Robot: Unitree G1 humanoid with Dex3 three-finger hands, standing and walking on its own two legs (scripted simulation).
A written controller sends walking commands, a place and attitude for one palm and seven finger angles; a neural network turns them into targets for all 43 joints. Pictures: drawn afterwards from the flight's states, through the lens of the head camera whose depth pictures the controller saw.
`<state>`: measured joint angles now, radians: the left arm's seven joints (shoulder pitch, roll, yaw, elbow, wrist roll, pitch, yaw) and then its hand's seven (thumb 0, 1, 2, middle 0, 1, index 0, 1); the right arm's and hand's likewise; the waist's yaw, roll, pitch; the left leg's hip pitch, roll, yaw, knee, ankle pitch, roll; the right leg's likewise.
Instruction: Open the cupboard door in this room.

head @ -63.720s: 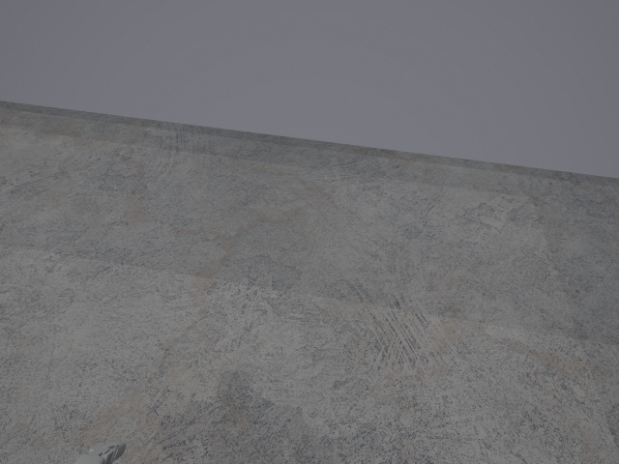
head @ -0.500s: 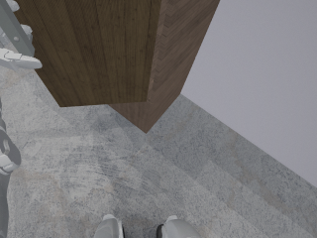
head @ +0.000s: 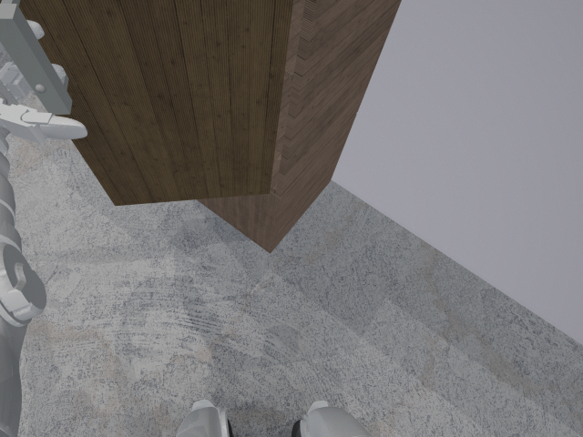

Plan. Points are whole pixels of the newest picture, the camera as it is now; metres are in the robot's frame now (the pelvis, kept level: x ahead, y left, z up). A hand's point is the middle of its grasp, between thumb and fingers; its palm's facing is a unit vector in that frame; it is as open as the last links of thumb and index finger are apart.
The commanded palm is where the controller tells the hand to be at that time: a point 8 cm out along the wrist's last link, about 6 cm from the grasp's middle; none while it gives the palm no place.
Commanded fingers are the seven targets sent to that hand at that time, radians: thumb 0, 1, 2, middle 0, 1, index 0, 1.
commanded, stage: close the thumb around the handle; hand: left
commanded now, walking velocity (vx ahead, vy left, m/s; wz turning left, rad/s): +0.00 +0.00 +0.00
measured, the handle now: (38, 53) +0.59 +0.26 +0.12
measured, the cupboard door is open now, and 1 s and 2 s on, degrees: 45 46 93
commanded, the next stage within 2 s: pull the door open along its arc in 0.74 s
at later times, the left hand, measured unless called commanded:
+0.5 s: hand (50, 81) +0.55 +0.24 +0.12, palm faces +0.05 -1.00 +0.01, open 8.3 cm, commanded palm +0.53 +0.27 +0.11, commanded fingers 0.00 0.84 0.88 -0.40 -1.34 -0.40 -1.34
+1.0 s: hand (55, 83) +0.54 +0.23 +0.12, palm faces +0.07 -1.00 +0.00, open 5.7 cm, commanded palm +0.51 +0.27 +0.11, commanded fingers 0.00 0.90 0.90 -0.40 -1.35 -0.40 -1.35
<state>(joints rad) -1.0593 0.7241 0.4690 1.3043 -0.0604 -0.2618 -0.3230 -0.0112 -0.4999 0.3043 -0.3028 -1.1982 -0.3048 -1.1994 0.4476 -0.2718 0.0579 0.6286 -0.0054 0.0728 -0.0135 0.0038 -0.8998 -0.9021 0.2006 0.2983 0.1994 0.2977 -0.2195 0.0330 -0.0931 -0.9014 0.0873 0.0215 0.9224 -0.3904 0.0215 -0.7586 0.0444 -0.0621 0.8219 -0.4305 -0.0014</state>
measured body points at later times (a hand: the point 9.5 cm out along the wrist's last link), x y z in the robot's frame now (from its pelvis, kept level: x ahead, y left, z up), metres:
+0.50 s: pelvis +0.00 +0.00 +0.00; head +0.14 +0.03 +0.42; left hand +0.54 +0.29 +0.12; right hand -0.06 -0.26 -0.10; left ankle +0.02 +0.10 -0.69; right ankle -0.03 -0.13 -0.69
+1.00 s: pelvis +0.01 -0.01 +0.00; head +0.14 +0.02 +0.43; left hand +0.53 +0.28 +0.12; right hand -0.03 -0.27 -0.10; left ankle +0.02 +0.10 -0.69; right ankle -0.03 -0.13 -0.69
